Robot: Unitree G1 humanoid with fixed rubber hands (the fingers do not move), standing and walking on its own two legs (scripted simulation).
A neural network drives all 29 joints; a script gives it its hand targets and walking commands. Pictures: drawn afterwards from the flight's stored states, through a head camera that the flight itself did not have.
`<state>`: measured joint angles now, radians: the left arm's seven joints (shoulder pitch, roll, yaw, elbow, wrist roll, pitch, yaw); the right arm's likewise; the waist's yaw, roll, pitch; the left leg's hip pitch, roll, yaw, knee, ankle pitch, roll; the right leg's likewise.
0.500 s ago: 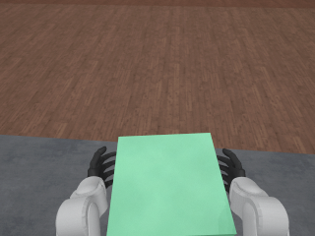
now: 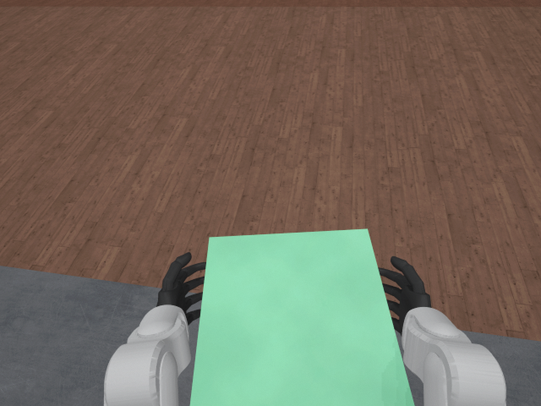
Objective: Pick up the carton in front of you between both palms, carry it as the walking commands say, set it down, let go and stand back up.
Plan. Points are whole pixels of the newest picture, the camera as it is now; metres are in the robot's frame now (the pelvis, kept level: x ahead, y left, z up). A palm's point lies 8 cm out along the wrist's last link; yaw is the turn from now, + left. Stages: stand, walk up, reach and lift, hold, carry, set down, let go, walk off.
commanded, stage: carry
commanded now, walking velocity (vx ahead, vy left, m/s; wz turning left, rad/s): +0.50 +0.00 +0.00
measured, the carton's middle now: (293, 341) +0.23 +0.00 +0.01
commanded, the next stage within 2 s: none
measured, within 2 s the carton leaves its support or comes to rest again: neither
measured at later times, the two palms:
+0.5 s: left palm (197, 135) +0.60 +0.18 +0.12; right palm (350, 135) +0.58 -0.12 +0.12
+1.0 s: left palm (226, 44) +1.02 +0.16 +0.14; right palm (332, 45) +1.02 -0.14 +0.13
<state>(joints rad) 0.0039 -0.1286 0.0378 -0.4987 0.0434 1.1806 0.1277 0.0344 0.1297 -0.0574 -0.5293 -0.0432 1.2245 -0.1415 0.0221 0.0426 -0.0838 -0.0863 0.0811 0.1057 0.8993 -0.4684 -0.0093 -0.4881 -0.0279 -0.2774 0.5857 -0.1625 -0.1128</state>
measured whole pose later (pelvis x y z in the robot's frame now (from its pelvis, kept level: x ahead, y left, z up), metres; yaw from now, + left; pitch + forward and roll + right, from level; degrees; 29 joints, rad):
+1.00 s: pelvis +0.67 +0.01 +0.00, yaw -1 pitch +4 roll -1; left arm -0.57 -0.11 0.25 -0.16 0.01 1.16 0.18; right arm -0.55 0.05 -0.24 -0.17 0.02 1.20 -0.18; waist 0.04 0.04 0.00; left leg -0.15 0.06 0.10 0.87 -0.49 0.01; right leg -0.58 -0.01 -0.18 0.68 -0.30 -0.10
